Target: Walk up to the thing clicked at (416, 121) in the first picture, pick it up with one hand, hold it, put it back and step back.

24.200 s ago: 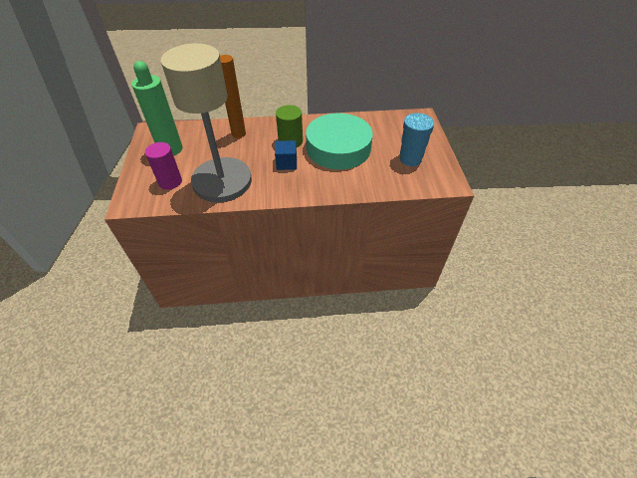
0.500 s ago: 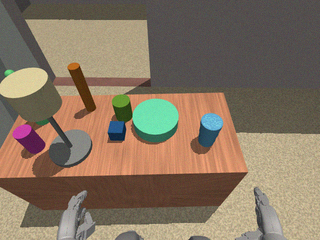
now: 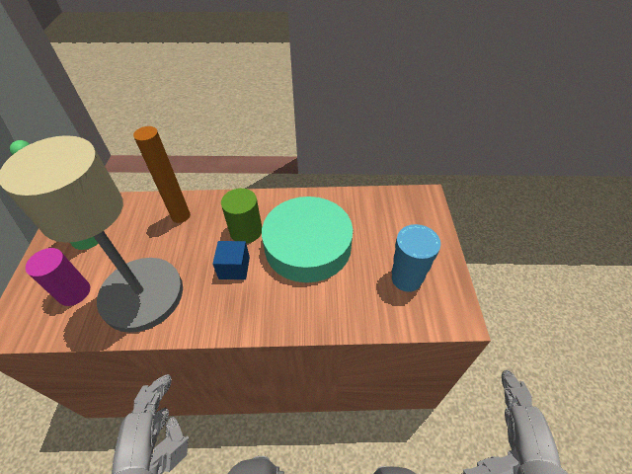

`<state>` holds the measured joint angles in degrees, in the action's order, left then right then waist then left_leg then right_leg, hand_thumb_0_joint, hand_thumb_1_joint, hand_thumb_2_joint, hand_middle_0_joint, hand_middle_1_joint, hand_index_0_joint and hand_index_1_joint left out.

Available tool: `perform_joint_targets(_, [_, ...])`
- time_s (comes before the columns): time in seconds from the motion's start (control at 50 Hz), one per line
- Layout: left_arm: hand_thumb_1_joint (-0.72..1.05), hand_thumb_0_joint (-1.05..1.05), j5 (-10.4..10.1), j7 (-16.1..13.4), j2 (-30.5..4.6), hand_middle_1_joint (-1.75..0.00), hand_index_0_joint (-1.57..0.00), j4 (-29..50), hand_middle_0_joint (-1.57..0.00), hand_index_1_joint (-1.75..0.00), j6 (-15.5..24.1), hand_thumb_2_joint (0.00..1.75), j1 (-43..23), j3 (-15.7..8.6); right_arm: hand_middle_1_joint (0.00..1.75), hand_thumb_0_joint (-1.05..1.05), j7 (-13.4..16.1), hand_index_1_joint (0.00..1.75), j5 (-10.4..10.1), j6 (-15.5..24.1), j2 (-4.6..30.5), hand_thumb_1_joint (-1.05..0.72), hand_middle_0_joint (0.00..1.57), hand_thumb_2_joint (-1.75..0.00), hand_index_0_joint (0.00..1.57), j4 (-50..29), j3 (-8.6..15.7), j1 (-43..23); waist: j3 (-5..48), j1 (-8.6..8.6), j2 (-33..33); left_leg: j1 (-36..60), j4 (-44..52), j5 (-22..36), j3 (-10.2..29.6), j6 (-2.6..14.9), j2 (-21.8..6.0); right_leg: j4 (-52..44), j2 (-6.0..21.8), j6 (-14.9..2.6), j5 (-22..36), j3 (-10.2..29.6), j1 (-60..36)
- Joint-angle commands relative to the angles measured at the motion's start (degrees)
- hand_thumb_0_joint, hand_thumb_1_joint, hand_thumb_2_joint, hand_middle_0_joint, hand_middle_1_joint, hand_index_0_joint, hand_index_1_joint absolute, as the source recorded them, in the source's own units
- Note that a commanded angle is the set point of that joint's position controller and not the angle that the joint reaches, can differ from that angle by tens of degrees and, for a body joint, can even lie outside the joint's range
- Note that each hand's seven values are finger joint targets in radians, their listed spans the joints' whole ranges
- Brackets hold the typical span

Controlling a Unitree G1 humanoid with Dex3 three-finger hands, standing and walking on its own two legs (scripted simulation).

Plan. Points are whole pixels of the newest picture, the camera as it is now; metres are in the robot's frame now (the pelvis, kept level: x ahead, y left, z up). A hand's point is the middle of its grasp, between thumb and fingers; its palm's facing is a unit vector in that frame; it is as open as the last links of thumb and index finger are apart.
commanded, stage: stand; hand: right
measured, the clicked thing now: (412, 261) +0.52 -0.18 -0.18
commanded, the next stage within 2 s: none
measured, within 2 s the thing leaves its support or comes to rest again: neither
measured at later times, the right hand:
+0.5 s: hand out of the picture +0.09 -0.24 -0.11, palm faces -0.04 +0.93 -0.36, open 8.8 cm
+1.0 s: hand out of the picture +0.06 -0.24 -0.10, palm faces -0.03 +0.94 -0.35, open 7.4 cm
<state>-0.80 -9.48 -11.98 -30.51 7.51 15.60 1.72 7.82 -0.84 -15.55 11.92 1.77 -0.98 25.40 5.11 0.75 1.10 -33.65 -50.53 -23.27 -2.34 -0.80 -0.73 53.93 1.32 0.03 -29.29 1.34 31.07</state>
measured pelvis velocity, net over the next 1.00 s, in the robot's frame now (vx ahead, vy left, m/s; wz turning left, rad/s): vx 0.00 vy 0.01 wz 0.01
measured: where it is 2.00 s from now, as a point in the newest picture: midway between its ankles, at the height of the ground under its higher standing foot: outside the picture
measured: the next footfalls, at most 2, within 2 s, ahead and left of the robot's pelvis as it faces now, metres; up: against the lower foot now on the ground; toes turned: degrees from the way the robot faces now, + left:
none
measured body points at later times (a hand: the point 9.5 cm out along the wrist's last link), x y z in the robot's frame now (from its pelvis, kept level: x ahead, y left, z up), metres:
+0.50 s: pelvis +0.00 +0.00 +0.03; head +0.01 +0.01 +0.48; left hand +0.08 +0.30 -0.10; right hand +0.09 -0.29 -0.09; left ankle +0.02 +0.13 -0.69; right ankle -0.02 -0.12 -0.69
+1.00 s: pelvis +0.00 +0.01 +0.05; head +0.00 +0.02 +0.50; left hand +0.04 +0.30 -0.09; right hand +0.06 -0.28 -0.08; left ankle +0.02 +0.13 -0.69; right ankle -0.02 -0.12 -0.69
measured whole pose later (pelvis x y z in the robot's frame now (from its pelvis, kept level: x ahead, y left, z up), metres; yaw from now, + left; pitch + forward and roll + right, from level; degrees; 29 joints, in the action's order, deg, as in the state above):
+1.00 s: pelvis +0.00 +0.01 +0.05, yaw +1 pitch -3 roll -1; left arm 1.2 -0.3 -18.9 -65.1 0.1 9.4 -0.7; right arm 0.7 1.1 0.9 18.4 64.2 -0.2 8.7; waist -2.9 0.0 0.7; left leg -9.8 -23.7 -10.5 -0.9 -0.3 -1.5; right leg 21.2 0.1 0.5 -13.4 -0.4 4.4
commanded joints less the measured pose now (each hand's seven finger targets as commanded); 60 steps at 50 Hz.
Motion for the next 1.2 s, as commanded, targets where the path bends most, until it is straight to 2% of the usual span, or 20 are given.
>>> perform_joint_targets(0.0, [0.90,0.00,0.2,-0.4,-7.1,-0.30,-0.20,9.0,-0.20,-0.30,3.6,0.90,-3.8,-3.2,0.05,0.00,0.7,0.05,0.7,2.7,5.3,0.56,0.05,-0.05,0.05,-11.1,3.1,-2.4,4.7,-0.10,1.1,6.5,7.2,9.9,-1.7,0.92,1.1,-10.4,-0.5,0.24,14.3,-0.3,0.5])
perform_joint_targets(0.04, [0.90,0.00,0.2,-0.4,-6.9,-0.30,-0.20,9.2,-0.20,-0.30,3.5,0.90,-4.0,-3.2,0.21,0.00,0.8,0.21,0.8,2.8,5.8,0.40,0.20,-0.21,0.20,-11.4,3.5,-1.9,5.5,-0.26,1.5,7.1,7.1,10.3,-1.6,0.94,1.1,-10.2,-0.6,0.25,14.8,-0.5,0.1])
perform_joint_targets(0.06, [0.90,0.00,0.2,-0.5,-7.0,-0.30,-0.20,9.3,-0.20,-0.30,3.4,0.90,-3.7,-3.3,0.29,0.00,0.7,0.29,0.8,2.6,5.2,0.32,0.20,-0.29,0.20,-10.4,3.2,-0.9,6.0,0.21,0.3,7.1,7.2,10.5,-1.7,0.87,1.2,-10.0,-0.7,0.12,14.9,-0.6,0.0])
perform_joint_targets(0.08, [0.90,0.00,7.7,3.0,-15.7,-0.30,-0.20,-3.4,-0.20,-0.30,-0.3,0.90,-6.4,-4.6,0.30,0.00,-2.2,0.30,7.1,9.6,13.9,0.24,0.20,-0.37,0.20,9.7,5.9,-9.4,-0.2,-1.78,-0.8,11.2,8.1,11.5,5.2,4.20,-2.7,-12.7,2.2,-2.96,21.0,3.5,-4.2])
perform_joint_targets(0.1, [0.90,0.00,7.7,4.6,-16.4,-0.30,-0.20,-4.1,-0.20,-0.30,-1.6,0.90,-4.6,-5.9,0.30,0.00,-3.7,0.30,7.1,12.4,14.5,0.16,0.20,-0.45,0.20,14.0,6.5,-8.2,2.1,-0.93,-1.0,11.6,6.7,12.0,5.2,5.65,-2.8,-12.8,2.6,-3.73,22.4,3.5,-5.8])
perform_joint_targets(0.12, [0.90,0.00,7.4,5.4,-16.2,-0.30,-0.20,-4.3,-0.20,-0.30,-2.1,0.90,-4.8,-6.2,0.30,0.00,-4.4,0.30,6.7,14.0,13.9,0.08,0.20,-0.53,0.20,15.7,6.3,-9.4,2.2,-0.58,0.1,10.7,6.3,12.9,5.4,5.79,-2.6,-13.2,3.1,-4.42,23.5,4.3,-6.9])
perform_joint_targets(0.18, [0.90,0.00,5.0,7.1,-15.9,-0.30,-0.20,-5.5,-0.20,-0.30,-3.2,0.90,-7.4,-5.6,0.30,0.00,-6.3,0.30,4.8,16.6,13.8,-0.16,0.20,-0.77,0.20,21.5,5.1,-9.7,0.9,-0.94,0.7,12.3,9.5,11.1,5.5,4.88,-3.0,-16.3,2.7,-4.55,16.1,5.0,-7.5])
perform_joint_targets(0.22, [0.90,0.00,3.9,7.8,-16.0,-0.30,-0.20,-7.1,-0.20,-0.30,-3.8,0.90,-6.5,-5.6,0.30,0.00,-6.8,0.30,3.6,17.0,14.0,-0.32,0.20,-0.90,0.20,25.4,5.5,-11.3,1.9,-0.69,-0.8,13.4,9.4,13.4,6.0,4.46,-3.1,-17.5,2.5,-4.00,16.6,5.3,-8.7])
perform_joint_targets(0.3, [0.90,0.00,3.7,8.4,-15.6,-0.30,-0.20,-10.8,-0.20,-0.30,-4.6,0.90,-7.6,-5.7,0.30,0.00,-6.8,0.30,3.7,17.7,15.0,-0.64,0.20,-0.90,0.20,32.6,5.4,-13.2,-0.5,-0.81,-1.6,15.6,14.1,11.0,7.6,4.61,-4.3,-20.0,1.4,-3.70,11.2,4.8,-8.2])
perform_joint_targets(0.36, [0.90,0.00,3.5,8.5,-15.7,-0.30,-0.20,-13.9,-0.20,-0.30,-4.8,0.90,-5.5,-5.8,0.30,0.00,-6.6,0.30,3.7,18.2,16.0,-0.88,0.20,-0.90,0.20,36.8,5.3,-14.5,-1.1,0.19,-2.0,16.2,15.6,14.6,8.1,4.89,-5.0,-21.4,1.9,-3.46,16.1,4.6,-12.3])
perform_joint_targets(0.44, [0.90,0.00,3.0,8.5,-16.7,-0.30,-0.20,-17.1,-0.20,-0.30,-5.0,0.90,-6.2,-6.0,0.30,0.00,-6.3,0.30,3.1,18.3,16.4,-0.90,0.20,-0.90,0.20,42.3,4.9,-14.2,-0.9,-0.59,-0.9,19.7,17.3,18.8,7.0,4.16,-4.8,-24.4,2.9,-3.37,20.9,5.2,-15.1])
perform_joint_targets(0.48, [0.90,0.00,2.8,8.4,-17.2,-0.30,-0.20,-18.7,-0.20,-0.30,-5.4,0.90,-6.9,-5.8,0.30,0.00,-6.2,0.30,3.0,18.0,16.7,-0.90,0.20,-0.90,0.20,44.7,4.7,-14.5,-2.9,-0.88,-0.4,19.6,19.6,16.4,7.0,3.91,-4.8,-27.2,3.3,-3.28,18.5,5.8,-15.2])
perform_joint_targets(0.6, [0.90,0.00,2.2,8.4,-17.1,-0.30,-0.20,-24.2,-0.20,-0.30,-6.2,0.90,-5.9,-5.4,0.30,0.00,-6.0,0.30,2.7,18.1,17.9,-0.90,0.20,-0.90,0.20,51.3,3.8,-15.3,-4.8,-0.58,-2.4,22.3,26.2,18.5,8.8,3.50,-6.6,-30.0,2.8,-2.26,20.1,4.0,-19.6])
perform_joint_targets(0.7, [0.90,0.00,2.0,8.4,-17.7,-0.30,-0.20,-27.0,-0.20,-0.30,-6.2,0.90,-6.8,-5.1,0.30,0.00,-5.8,0.30,2.4,18.0,17.7,-0.90,0.20,-0.90,0.20,54.9,3.4,-16.1,-5.1,-0.81,-2.1,24.7,28.4,18.9,7.6,2.68,-6.2,-33.0,3.4,-1.88,20.6,4.0,-21.2])
perform_joint_targets(0.82, [0.90,0.00,2.2,8.7,-17.9,-0.30,-0.20,-29.9,-0.20,-0.30,-6.3,0.90,-7.6,-4.8,0.30,0.00,-6.2,0.30,2.3,17.5,17.9,-0.90,0.20,-0.90,0.20,57.5,3.4,-18.8,-9.1,-0.82,-1.6,23.7,32.1,8.6,8.2,2.28,-5.8,-37.2,3.6,-1.70,13.9,4.3,-19.5])
perform_joint_targets(0.94, [0.90,0.00,2.0,8.6,-17.7,-0.30,-0.20,-31.4,-0.20,-0.30,-5.7,0.90,-8.5,-4.5,0.30,0.00,-6.3,0.30,2.0,17.7,17.5,-0.90,0.20,-0.90,0.20,59.3,3.2,-19.4,-5.7,-0.84,-1.2,27.0,31.2,17.3,7.3,2.18,-6.1,-38.4,5.0,-1.24,20.7,4.6,-23.0])
perform_joint_targets(1.02, [0.90,0.00,1.8,8.5,-17.7,-0.30,-0.20,-32.3,-0.20,-0.30,-5.9,0.90,-8.9,-4.4,0.30,0.00,-6.2,0.30,1.9,17.6,18.0,-0.90,0.20,-0.90,0.20,60.2,3.1,-20.1,-5.9,-0.55,-1.4,27.0,32.0,19.2,7.3,2.17,-6.3,-38.5,5.0,-1.04,22.1,4.1,-24.3])
perform_joint_targets(1.1, [0.90,0.00,2.0,8.6,-17.7,-0.30,-0.20,-32.9,-0.20,-0.30,-6.2,0.90,-9.1,-4.2,0.30,0.00,-6.3,0.30,1.9,17.3,18.4,-0.90,0.20,-0.90,0.20,60.8,3.1,-20.3,-7.5,-0.76,-2.0,26.2,33.3,13.7,7.4,2.01,-6.1,-39.6,4.7,-0.90,18.5,3.8,-22.7])
perform_joint_targets(1.16, [0.90,0.00,1.9,8.6,-18.5,-0.30,-0.20,-33.2,-0.20,-0.30,-6.2,0.90,-9.8,-4.4,0.30,0.00,-6.5,0.30,1.9,17.2,18.4,-0.90,0.20,-0.90,0.20,61.2,3.0,-19.8,-8.2,-1.14,-1.5,25.1,34.6,11.8,7.7,1.92,-6.1,-39.5,4.7,-0.77,17.6,3.6,-22.6])
perform_joint_targets(1.18, [0.90,0.00,2.0,8.6,-18.2,-0.30,-0.20,-33.1,-0.20,-0.30,-6.1,0.90,-9.6,-4.3,0.30,0.00,-6.5,0.30,2.0,17.2,18.5,-0.90,0.20,-0.90,0.20,61.2,3.0,-20.0,-6.6,-0.75,-1.3,25.9,33.9,14.1,7.6,2.32,-6.5,-39.2,5.1,-0.93,19.8,3.6,-24.4])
